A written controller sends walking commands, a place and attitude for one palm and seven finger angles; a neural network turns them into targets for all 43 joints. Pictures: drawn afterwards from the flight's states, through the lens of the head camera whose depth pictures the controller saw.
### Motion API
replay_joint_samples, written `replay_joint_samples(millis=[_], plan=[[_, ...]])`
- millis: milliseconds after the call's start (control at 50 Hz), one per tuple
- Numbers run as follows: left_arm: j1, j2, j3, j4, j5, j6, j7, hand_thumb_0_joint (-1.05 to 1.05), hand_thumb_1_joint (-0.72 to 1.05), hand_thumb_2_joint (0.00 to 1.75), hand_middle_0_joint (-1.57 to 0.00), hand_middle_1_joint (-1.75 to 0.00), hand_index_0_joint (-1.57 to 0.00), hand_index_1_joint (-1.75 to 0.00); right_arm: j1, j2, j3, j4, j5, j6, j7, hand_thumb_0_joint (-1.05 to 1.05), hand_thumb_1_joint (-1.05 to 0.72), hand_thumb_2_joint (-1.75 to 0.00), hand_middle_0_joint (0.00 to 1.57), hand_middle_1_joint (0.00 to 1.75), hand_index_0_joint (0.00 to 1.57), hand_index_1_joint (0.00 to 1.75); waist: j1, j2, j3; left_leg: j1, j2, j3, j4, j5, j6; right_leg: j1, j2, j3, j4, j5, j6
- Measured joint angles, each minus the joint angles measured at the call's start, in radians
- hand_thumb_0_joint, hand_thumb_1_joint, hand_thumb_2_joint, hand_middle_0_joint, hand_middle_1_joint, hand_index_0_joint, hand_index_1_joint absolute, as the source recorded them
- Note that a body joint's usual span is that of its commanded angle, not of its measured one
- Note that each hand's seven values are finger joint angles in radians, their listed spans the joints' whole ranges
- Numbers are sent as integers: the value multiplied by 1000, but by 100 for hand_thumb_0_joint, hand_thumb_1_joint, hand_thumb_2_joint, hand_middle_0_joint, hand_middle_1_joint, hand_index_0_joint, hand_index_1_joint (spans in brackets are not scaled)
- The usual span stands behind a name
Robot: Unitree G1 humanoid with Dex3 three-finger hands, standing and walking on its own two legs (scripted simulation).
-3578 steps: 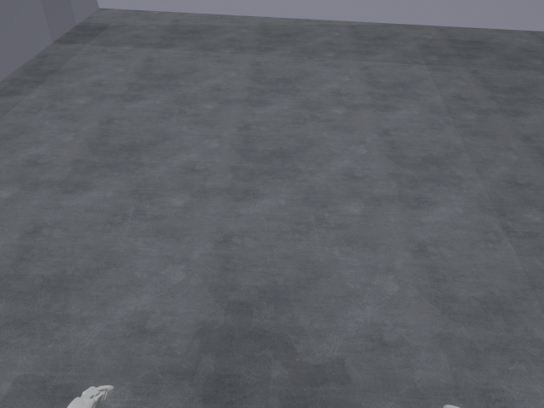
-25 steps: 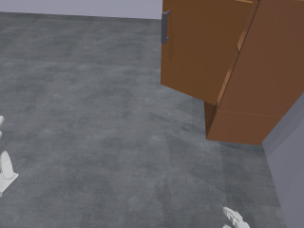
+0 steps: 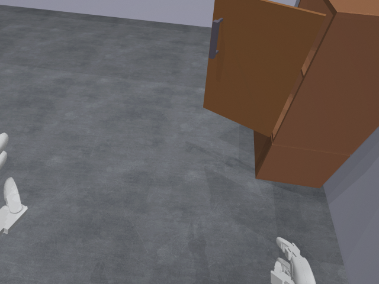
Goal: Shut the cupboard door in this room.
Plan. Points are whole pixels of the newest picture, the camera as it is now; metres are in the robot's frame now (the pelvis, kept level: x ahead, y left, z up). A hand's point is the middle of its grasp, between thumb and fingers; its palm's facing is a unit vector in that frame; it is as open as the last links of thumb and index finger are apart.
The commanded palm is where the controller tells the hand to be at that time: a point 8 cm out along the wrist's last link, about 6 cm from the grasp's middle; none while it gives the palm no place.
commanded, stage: stop stepping back and stand still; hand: left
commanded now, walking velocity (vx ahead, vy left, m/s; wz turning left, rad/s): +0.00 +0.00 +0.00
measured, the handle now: (216, 38) +1.03 -0.05 +0.03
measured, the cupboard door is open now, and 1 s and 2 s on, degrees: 66 66 66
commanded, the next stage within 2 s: let the arm hang, fingers relaxed in 0.42 s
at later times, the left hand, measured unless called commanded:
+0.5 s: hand (14, 217) +0.18 +0.27 +0.15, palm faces +0.43 -0.78 -0.45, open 7.4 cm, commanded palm none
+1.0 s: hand out of the picture -0.03 +0.20 -0.17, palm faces +0.01 -0.98 -0.21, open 7.1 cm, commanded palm none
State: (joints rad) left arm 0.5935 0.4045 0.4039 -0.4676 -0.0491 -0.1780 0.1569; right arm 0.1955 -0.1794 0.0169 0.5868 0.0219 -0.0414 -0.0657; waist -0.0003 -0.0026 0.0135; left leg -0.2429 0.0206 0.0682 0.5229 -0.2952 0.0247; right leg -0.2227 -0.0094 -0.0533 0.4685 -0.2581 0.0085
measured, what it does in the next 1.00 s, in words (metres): stands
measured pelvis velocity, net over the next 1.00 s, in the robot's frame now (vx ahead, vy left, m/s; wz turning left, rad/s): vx -0.03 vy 0.01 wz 0.01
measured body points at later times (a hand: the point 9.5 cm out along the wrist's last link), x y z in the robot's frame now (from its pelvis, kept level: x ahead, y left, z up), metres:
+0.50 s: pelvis -0.02 +0.00 +0.00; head -0.01 +0.01 +0.45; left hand +0.15 +0.31 +0.17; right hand +0.13 -0.23 -0.09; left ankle -0.01 +0.10 -0.74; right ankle -0.01 -0.12 -0.74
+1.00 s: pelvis -0.03 +0.01 +0.00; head -0.01 +0.02 +0.45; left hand -0.03 +0.26 -0.16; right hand -0.02 -0.24 -0.14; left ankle -0.01 +0.10 -0.74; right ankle -0.01 -0.12 -0.74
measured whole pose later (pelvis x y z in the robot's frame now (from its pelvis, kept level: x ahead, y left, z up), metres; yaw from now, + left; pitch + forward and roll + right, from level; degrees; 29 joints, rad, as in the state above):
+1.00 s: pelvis -0.03 +0.01 +0.00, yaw +1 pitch -1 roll -1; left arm 0.32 0.22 0.01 0.99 0.01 0.03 0.02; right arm 0.30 -0.20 0.01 1.01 -0.02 0.03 0.00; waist 0.00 -0.02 0.05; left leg -0.23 -0.01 0.07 0.48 -0.23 0.05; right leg -0.22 -0.04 -0.05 0.45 -0.20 0.02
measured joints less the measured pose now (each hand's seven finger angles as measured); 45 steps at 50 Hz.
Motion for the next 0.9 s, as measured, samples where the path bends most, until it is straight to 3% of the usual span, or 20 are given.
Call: replay_joint_samples(millis=[120, 340, 520, 560, 600, 660, 720, 820, 900], plan=[[-47, -29, -5, -5, 8, -10, 13, 1, 88, 90, -21, -30, -22, -30, 30, -5, 2, 36, -3, -6, -5, 2, -91, -89, 20, 30, 20, 30, 19, 4, 1, 4, -3, -3, -4, 12, 3, 7, -3, -4, -7, 12, 2], [-60, -33, -9, 50, 16, -12, 8, 1, 89, 90, -21, -30, -21, -30, 40, -11, -5, 38, -2, -13, -2, 2, -91, -89, 20, 30, 20, 30, -10, 18, -18, -4, -5, 3, -21, 36, 8, -3, -4, 2, -25, 38, 4], [-40, -31, -9, 26, 18, -16, 9, 1, 88, 90, -21, -30, -22, -30, 39, -20, -11, 42, -5, -20, -7, 2, -91, -89, 20, 30, 20, 30, -2, 11, -9, -13, -6, -1, -19, 38, 8, -8, -4, -2, -26, 41, 3], [-109, -18, -74, 160, 40, -22, -33, 1, 89, 90, -20, -30, -21, -30, 26, -53, -21, 92, -8, -58, 35, 2, -91, -89, 20, 30, 20, 30, 7, 34, -21, -44, -11, -13, 13, 30, 11, -30, -11, -14, 0, 31, 6], [-198, -33, -173, 379, 53, 60, -85, 0, 89, 90, -20, -30, -21, -30, -4, -100, -25, 142, -15, -44, 67, 2, -91, -89, 20, 30, 20, 30, 16, 71, -33, -64, -19, -12, 40, 20, 17, -51, -21, -13, 30, 18, 12], [-281, -87, -297, 719, 66, 169, -132, 0, 90, 90, -20, -30, -20, -30, -47, -137, -26, 188, -26, -10, 83, 1, -91, -89, 20, 30, 20, 30, 1, 102, -35, -76, -31, 4, 62, 10, 29, -79, -35, 3, 78, 0, 20], [-311, -146, -383, 971, 72, 220, -153, 1, 90, 90, -20, -30, -20, -30, -52, -128, -19, 210, -34, 14, 85, 1, -91, -89, 20, 30, 20, 30, -21, 73, -10, -66, -42, 19, 61, 12, 34, -90, -47, 20, 112, -12, 23], [-302, -234, -434, 1231, 60, 239, -148, 1, 91, 90, -20, -30, -21, -30, 9, -78, 5, 284, -45, 48, 84, 1, -91, -89, 20, 30, 20, 30, -25, -21, 26, -34, -43, 18, 25, 32, 28, -65, -47, 19, 93, -3, 21], [-303, -202, -399, 1336, 61, 215, -134, -2, 99, 90, -21, -30, -21, -30, 68, -37, 11, 363, -46, 69, 78, 1, -91, -89, 20, 30, 20, 30, -4, -52, 39, -18, -33, 1, -9, 54, 20, -33, -34, 0, 33, 27, 11]])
